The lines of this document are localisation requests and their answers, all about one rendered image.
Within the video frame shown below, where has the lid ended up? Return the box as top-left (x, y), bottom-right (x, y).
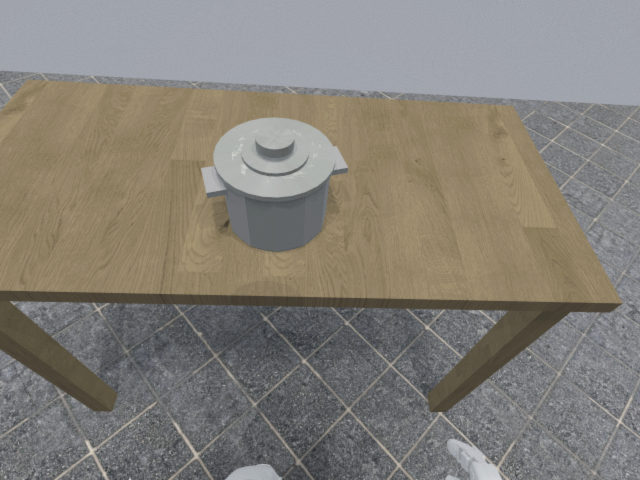
top-left (213, 117), bottom-right (335, 202)

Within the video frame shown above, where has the robot right hand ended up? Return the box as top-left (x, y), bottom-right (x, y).
top-left (445, 439), bottom-right (502, 480)

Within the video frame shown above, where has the pot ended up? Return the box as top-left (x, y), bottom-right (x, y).
top-left (201, 146), bottom-right (348, 252)

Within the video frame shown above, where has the table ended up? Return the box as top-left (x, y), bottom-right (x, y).
top-left (0, 80), bottom-right (623, 412)

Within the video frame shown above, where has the knob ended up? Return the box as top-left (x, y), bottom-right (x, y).
top-left (255, 125), bottom-right (294, 158)

